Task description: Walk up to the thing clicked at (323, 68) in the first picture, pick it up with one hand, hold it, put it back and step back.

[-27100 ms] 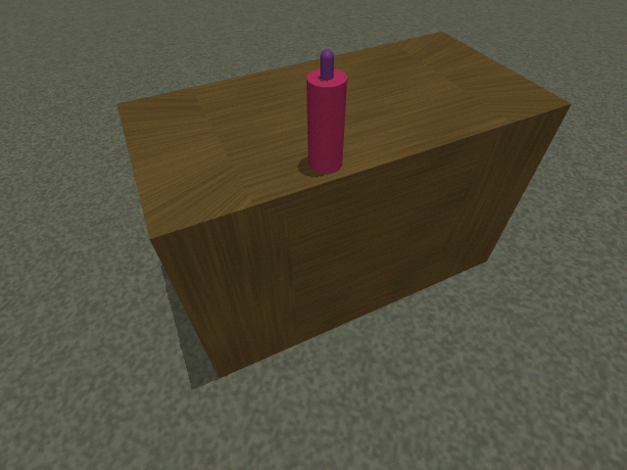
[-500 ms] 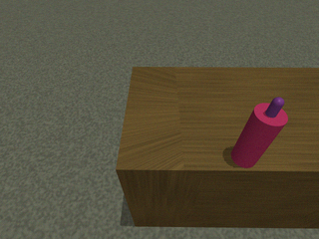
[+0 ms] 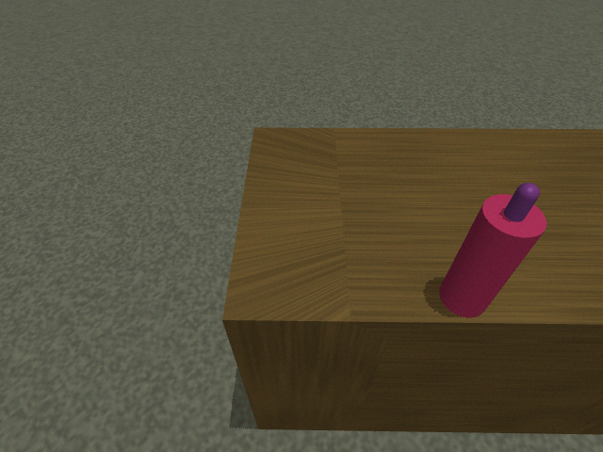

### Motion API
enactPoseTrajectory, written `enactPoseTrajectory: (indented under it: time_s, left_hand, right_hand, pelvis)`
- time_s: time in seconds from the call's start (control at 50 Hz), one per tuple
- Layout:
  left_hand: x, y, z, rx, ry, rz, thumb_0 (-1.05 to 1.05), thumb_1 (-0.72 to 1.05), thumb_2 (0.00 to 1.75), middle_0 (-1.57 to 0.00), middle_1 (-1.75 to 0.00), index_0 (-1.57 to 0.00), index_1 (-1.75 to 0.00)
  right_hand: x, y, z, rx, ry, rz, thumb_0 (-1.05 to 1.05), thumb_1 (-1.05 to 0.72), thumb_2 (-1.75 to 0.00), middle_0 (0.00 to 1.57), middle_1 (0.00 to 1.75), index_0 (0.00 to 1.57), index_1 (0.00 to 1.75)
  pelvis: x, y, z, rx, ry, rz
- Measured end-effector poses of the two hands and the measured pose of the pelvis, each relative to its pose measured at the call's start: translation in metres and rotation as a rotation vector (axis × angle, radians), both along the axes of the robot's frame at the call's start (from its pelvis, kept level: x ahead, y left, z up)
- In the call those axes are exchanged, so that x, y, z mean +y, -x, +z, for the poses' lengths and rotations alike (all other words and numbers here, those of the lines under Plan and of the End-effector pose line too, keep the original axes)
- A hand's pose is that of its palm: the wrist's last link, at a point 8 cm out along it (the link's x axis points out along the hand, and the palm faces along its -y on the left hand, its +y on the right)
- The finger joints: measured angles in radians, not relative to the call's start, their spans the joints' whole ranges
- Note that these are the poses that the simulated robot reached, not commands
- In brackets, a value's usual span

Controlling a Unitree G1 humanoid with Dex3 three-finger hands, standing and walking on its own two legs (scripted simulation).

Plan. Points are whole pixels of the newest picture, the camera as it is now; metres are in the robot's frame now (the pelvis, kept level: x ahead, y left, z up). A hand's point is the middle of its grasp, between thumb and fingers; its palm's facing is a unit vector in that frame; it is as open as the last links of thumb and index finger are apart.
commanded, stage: stand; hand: right
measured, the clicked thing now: (491, 251) +0.39 -0.25 +0.05
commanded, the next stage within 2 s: step back in 2.00 s
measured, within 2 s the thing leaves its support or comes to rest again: neither
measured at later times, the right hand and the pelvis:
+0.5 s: hand out of the picture +0.08 -0.25 -0.15, palm faces -0.03 +0.94 -0.35, open 7.4 cm; pelvis +0.00 +0.00 +0.00, yaw +0 degrees
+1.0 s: hand out of the picture +0.07 -0.25 -0.16, palm faces -0.03 +0.94 -0.34, open 7.4 cm; pelvis +0.00 +0.00 +0.00, yaw +0 degrees
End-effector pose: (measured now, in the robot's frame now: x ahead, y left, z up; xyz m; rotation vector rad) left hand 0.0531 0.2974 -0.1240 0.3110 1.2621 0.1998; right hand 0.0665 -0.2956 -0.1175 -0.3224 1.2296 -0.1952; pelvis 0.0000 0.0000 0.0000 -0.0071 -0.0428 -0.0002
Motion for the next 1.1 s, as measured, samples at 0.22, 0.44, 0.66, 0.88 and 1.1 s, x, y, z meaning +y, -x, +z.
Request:
enactPoseTrajectory:
  time_s: [0.22,0.44,0.66,0.88,1.1]
  left_hand:
    - [-0.001,0.002,-0.001,0.014,0.002,0.004,0.01,0.91,0.90,-0.21,-0.30,-0.20,-0.31]
    - [-0.002,-0.006,-0.001,-0.009,0.005,-0.002,0.01,0.91,0.90,-0.21,-0.30,-0.20,-0.31]
    - [0.000,-0.006,0.001,-0.016,0.001,-0.001,0.00,0.91,0.90,-0.21,-0.30,-0.20,-0.31]
    - [0.001,0.001,0.001,0.008,-0.002,0.006,0.01,0.91,0.90,-0.21,-0.30,-0.20,-0.31]
    - [-0.001,-0.001,0.000,0.015,-0.002,0.007,0.01,0.91,0.90,-0.21,-0.30,-0.20,-0.31]
  right_hand:
    - [-0.002,0.001,0.000,0.018,0.004,-0.002,0.00,-0.89,-0.90,0.20,0.30,0.20,0.30]
    - [-0.001,-0.005,0.001,0.000,0.003,0.002,0.00,-0.90,-0.90,0.20,0.30,0.20,0.30]
    - [0.001,-0.006,0.000,-0.007,-0.002,0.003,0.00,-0.90,-0.90,0.20,0.30,0.20,0.30]
    - [0.000,-0.001,-0.002,0.015,-0.004,-0.001,0.00,-0.90,-0.90,0.20,0.30,0.20,0.30]
    - [0.000,-0.004,-0.002,0.020,-0.006,-0.001,0.00,-0.90,-0.90,0.20,0.30,0.20,0.30]
  pelvis:
    - [0.000,-0.002,0.000,0.005,0.001,0.002]
    - [0.000,-0.003,0.000,0.004,0.002,0.003]
    - [0.000,-0.002,0.000,0.002,0.000,0.004]
    - [0.000,-0.002,0.000,0.006,0.000,0.005]
    - [-0.001,-0.005,0.000,0.011,-0.002,0.006]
